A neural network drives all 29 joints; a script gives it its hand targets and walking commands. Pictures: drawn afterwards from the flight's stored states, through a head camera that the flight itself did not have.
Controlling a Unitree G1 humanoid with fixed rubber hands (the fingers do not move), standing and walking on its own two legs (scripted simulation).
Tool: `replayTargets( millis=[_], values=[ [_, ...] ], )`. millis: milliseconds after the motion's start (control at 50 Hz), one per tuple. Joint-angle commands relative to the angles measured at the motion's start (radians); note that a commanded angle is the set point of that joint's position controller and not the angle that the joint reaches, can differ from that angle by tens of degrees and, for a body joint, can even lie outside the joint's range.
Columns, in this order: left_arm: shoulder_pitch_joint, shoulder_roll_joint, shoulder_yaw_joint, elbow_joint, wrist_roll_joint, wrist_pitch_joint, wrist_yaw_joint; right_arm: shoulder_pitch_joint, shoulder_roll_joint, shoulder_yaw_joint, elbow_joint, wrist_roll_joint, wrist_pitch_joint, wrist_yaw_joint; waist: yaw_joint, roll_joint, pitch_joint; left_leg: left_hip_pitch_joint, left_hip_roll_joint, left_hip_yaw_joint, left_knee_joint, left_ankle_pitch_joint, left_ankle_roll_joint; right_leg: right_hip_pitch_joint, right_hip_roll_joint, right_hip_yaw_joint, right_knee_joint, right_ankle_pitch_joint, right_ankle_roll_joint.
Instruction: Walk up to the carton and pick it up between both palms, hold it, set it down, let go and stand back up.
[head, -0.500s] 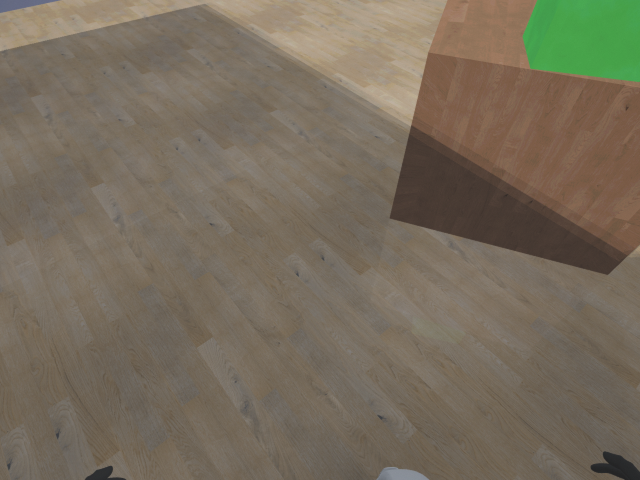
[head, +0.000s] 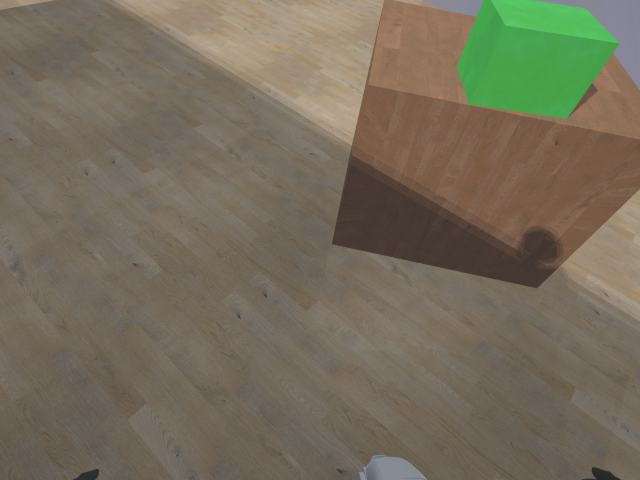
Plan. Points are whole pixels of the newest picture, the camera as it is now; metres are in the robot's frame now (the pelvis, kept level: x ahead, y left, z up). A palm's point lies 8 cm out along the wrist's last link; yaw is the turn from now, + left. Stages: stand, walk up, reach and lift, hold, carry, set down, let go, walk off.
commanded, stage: walk up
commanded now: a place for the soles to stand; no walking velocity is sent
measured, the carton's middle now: (527, 56) +1.11 -0.59 +0.04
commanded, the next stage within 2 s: none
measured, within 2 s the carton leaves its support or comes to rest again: neither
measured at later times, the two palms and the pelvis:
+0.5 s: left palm (156, 414) +0.23 +0.23 -0.12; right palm (620, 428) +0.20 -0.43 -0.09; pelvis +0.14 -0.09 -0.02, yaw -4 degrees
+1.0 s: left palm (222, 321) +0.37 +0.16 -0.12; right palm out of the picture +0.27 -0.52 -0.07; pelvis +0.25 -0.15 -0.02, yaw -8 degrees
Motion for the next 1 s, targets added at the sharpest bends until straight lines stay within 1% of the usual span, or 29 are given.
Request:
replayTargets(
  millis=[0,20,40,140,160,200,220,240,260,280,340,400,480,520,540,560,580,600,640,680,700,740,760,780,840,860,880,940,980],
  values=[
    [-0.061,0.052,0.011,-0.083,-0.027,-0.001,-0.020,0.096,-0.283,-0.063,-0.035,0.008,-0.016,-0.011,-0.057,0.262,-0.009,0.204,0.165,-0.049,-0.144,0.493,0.045,-0.189,-0.026,-0.049,-0.077,0.044,0.009],
    [-0.104,0.071,0.028,-0.099,-0.029,-0.005,-0.014,0.064,-0.299,-0.066,-0.043,0.000,-0.005,-0.007,-0.062,0.286,0.026,0.193,0.177,-0.022,-0.135,0.439,0.127,-0.166,-0.057,-0.075,-0.133,0.032,0.024],
    [-0.132,0.073,0.018,-0.102,-0.014,-0.007,-0.019,0.067,-0.283,-0.068,-0.049,-0.002,-0.005,-0.008,-0.073,0.265,0.046,0.224,0.183,-0.044,-0.137,0.425,0.126,-0.192,-0.050,-0.072,-0.160,0.014,0.026],
    [0.029,0.098,0.046,-0.048,-0.003,-0.014,-0.021,-0.058,-0.325,-0.081,-0.075,-0.011,-0.005,-0.007,0.042,0.250,-0.068,0.109,0.224,0.017,0.026,0.426,0.123,0.091,-0.062,-0.102,-0.352,-0.001,-0.040],
    [0.162,0.105,0.062,-0.012,-0.012,-0.025,-0.013,-0.115,-0.309,-0.081,-0.080,-0.011,0.000,-0.007,0.122,0.211,-0.123,0.096,0.175,0.039,0.154,0.406,0.113,0.218,-0.026,-0.128,-0.422,0.062,-0.055],
    [0.282,0.186,0.087,0.043,0.011,-0.037,0.017,-0.040,-0.215,-0.050,-0.078,0.001,0.013,-0.005,0.148,-0.058,-0.178,-0.048,0.054,0.005,0.525,0.209,0.091,0.393,0.076,-0.090,-0.444,0.041,-0.084],
    [0.251,0.249,0.103,0.014,0.022,-0.031,0.032,0.003,-0.130,-0.020,-0.097,-0.002,0.022,-0.007,0.128,-0.292,-0.109,-0.272,-0.026,-0.020,0.620,-0.232,0.068,0.415,-0.076,0.179,-0.527,-0.052,-0.124],
    [0.164,0.273,0.100,-0.028,0.012,-0.024,0.032,-0.001,-0.156,-0.014,-0.114,0.009,0.028,-0.002,0.105,-0.243,-0.058,-0.409,-0.091,-0.063,0.694,-0.365,0.037,0.320,-0.173,0.493,-0.641,-0.233,-0.209],
    [0.103,0.280,0.106,-0.023,-0.015,-0.023,0.029,-0.052,-0.210,-0.037,-0.125,0.014,0.029,-0.009,0.112,-0.202,-0.026,-0.447,-0.062,-0.138,0.738,-0.369,0.042,0.314,-0.239,0.616,-0.738,-0.382,-0.281],
    [0.055,0.245,0.102,-0.026,-0.021,-0.025,0.032,-0.051,-0.251,-0.036,-0.121,0.014,0.025,-0.010,0.097,-0.103,0.021,-0.489,-0.042,-0.181,0.696,-0.304,0.057,0.322,-0.216,0.616,-0.756,-0.414,-0.270],
    [0.085,0.169,0.067,-0.013,-0.011,-0.038,0.041,-0.063,-0.238,-0.035,-0.090,0.014,0.013,0.001,0.060,-0.056,0.045,-0.398,-0.026,-0.179,0.615,-0.160,0.063,0.234,-0.110,0.421,-0.663,-0.035,-0.157],
    [0.099,0.171,0.072,-0.042,-0.008,-0.042,0.035,-0.001,-0.208,-0.021,-0.093,0.017,0.005,-0.004,0.062,-0.095,-0.077,-0.386,-0.045,-0.136,0.410,-0.208,0.036,0.396,-0.107,0.311,-0.573,0.241,-0.202],
    [0.067,0.165,0.054,-0.072,-0.012,-0.037,0.030,-0.006,-0.189,-0.020,-0.069,0.014,-0.020,-0.018,0.052,-0.039,-0.037,-0.232,-0.078,-0.085,0.165,-0.135,0.027,0.232,-0.135,0.316,-0.507,0.296,-0.266],
    [-0.059,0.149,0.039,-0.109,-0.020,-0.023,0.024,0.123,-0.197,-0.037,-0.018,0.002,-0.017,-0.026,-0.042,-0.010,-0.079,0.055,-0.111,-0.056,-0.013,0.107,0.042,0.065,-0.054,0.215,-0.408,0.195,-0.184],
    [-0.081,0.090,0.031,-0.143,-0.015,-0.030,0.026,0.247,-0.228,-0.050,0.011,-0.004,-0.024,-0.034,-0.088,0.067,-0.170,0.237,-0.056,-0.120,-0.082,0.253,0.036,0.023,0.008,0.153,-0.281,0.128,-0.130],
    [-0.065,0.016,0.003,-0.162,-0.021,-0.037,0.026,0.331,-0.319,-0.077,0.025,-0.024,-0.030,-0.043,-0.133,0.279,-0.247,0.402,0.202,-0.412,-0.174,0.134,0.068,-0.149,0.124,0.056,-0.086,-0.132,-0.070],
    [-0.043,0.066,0.015,-0.129,-0.004,-0.021,0.036,0.218,-0.374,-0.098,-0.016,-0.029,-0.029,-0.051,-0.103,0.239,-0.198,0.353,0.426,-0.623,-0.271,-0.181,0.138,-0.307,0.106,0.062,0.092,-0.271,-0.017],
    [0.003,0.143,0.038,-0.108,0.018,-0.006,0.031,0.104,-0.361,-0.099,-0.041,-0.011,-0.027,-0.050,-0.053,0.146,-0.168,0.300,0.451,-0.632,-0.280,-0.394,0.197,-0.314,0.010,0.076,0.113,-0.238,-0.007],
    [0.037,0.166,0.049,-0.071,0.009,-0.009,0.023,0.027,-0.314,-0.081,-0.067,-0.014,-0.024,-0.035,-0.031,0.156,-0.048,0.207,0.338,-0.440,-0.263,-0.319,0.189,-0.286,-0.003,0.042,0.135,-0.188,-0.009],
    [0.057,0.139,0.047,-0.034,0.002,-0.010,0.013,0.086,-0.290,-0.074,-0.040,-0.001,-0.031,-0.028,-0.030,0.100,-0.005,0.096,0.279,-0.276,-0.270,-0.079,0.122,-0.168,-0.010,0.046,0.118,-0.098,0.021],
    [0.050,0.128,0.050,-0.038,0.002,-0.011,0.008,0.068,-0.303,-0.079,-0.040,-0.010,-0.027,-0.024,-0.031,0.158,-0.011,0.124,0.265,-0.253,-0.259,-0.098,0.145,-0.184,-0.017,0.031,0.097,-0.089,0.022],
    [0.037,0.117,0.046,-0.051,-0.013,-0.005,-0.001,0.046,-0.275,-0.071,-0.059,-0.005,-0.023,-0.023,-0.019,0.205,0.008,0.072,0.160,-0.109,-0.210,0.030,0.116,-0.165,-0.019,-0.003,0.052,-0.011,0.031],
    [0.001,0.087,0.035,-0.060,-0.015,0.001,-0.004,0.064,-0.285,-0.061,-0.040,-0.008,-0.023,-0.020,-0.046,0.240,0.011,0.101,0.171,-0.103,-0.207,0.077,0.096,-0.174,-0.030,-0.015,0.020,0.014,0.027],
    [-0.023,0.084,0.037,-0.072,-0.015,0.001,-0.010,0.087,-0.309,-0.072,-0.034,-0.014,-0.020,-0.018,-0.050,0.224,0.011,0.106,0.190,-0.098,-0.196,0.078,0.133,-0.164,-0.038,-0.028,-0.016,-0.006,0.027],
    [-0.018,0.101,0.041,-0.077,-0.010,-0.009,-0.011,0.046,-0.318,-0.080,-0.045,-0.008,-0.016,-0.005,-0.038,0.297,-0.019,0.106,0.199,-0.024,-0.127,0.188,0.153,-0.103,-0.082,-0.058,-0.149,-0.020,0.030],
    [-0.033,0.100,0.045,-0.076,0.000,-0.010,-0.013,0.054,-0.308,-0.083,-0.052,-0.006,-0.017,-0.006,-0.054,0.270,-0.022,0.092,0.241,-0.042,-0.125,0.189,0.159,-0.095,-0.092,-0.071,-0.164,-0.025,0.021],
    [-0.059,0.108,0.034,-0.081,-0.004,-0.011,-0.016,0.034,-0.321,-0.081,-0.060,-0.008,-0.013,-0.007,-0.052,0.237,-0.012,0.063,0.209,-0.025,-0.110,0.175,0.153,-0.068,-0.070,-0.111,-0.202,-0.063,0.021],
    [0.019,0.110,0.050,-0.061,0.001,-0.016,-0.008,-0.030,-0.346,-0.091,-0.067,-0.017,-0.007,-0.007,0.022,0.273,-0.082,0.025,0.239,-0.017,-0.032,0.239,0.136,0.094,-0.066,-0.144,-0.256,-0.083,-0.032],
    [0.151,0.117,0.060,-0.006,0.003,-0.020,0.007,-0.079,-0.305,-0.084,-0.069,-0.013,0.008,-0.010,0.099,0.124,-0.149,0.019,0.178,0.032,0.201,0.251,0.113,0.233,0.001,-0.204,-0.427,0.003,-0.061]
  ],
)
